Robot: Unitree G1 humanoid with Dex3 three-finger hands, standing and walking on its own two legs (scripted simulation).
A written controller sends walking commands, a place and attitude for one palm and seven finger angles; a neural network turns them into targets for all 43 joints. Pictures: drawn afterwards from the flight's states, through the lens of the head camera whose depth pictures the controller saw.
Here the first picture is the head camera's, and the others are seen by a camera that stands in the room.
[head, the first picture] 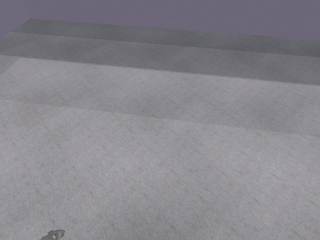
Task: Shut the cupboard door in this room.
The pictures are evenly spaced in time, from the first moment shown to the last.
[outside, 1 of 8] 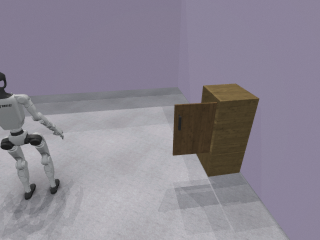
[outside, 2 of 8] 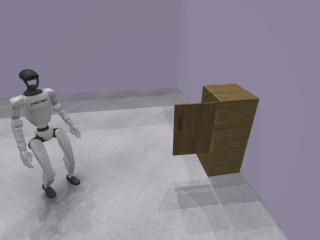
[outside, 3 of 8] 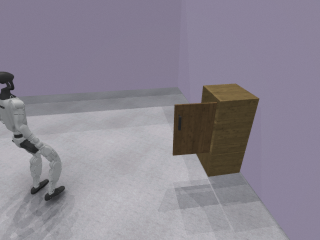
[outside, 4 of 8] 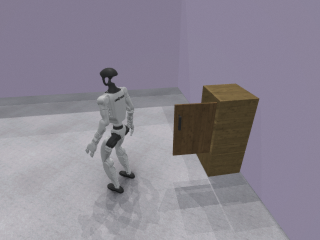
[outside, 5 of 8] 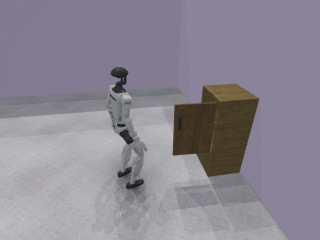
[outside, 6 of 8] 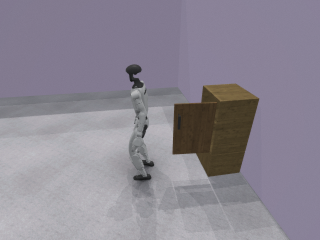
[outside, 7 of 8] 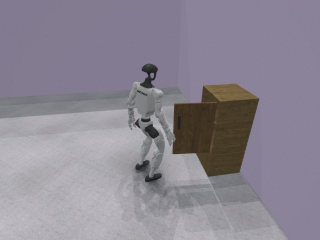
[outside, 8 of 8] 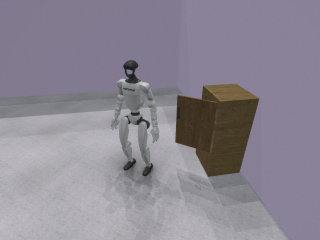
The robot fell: no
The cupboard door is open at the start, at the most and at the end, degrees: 88 88 53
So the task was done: no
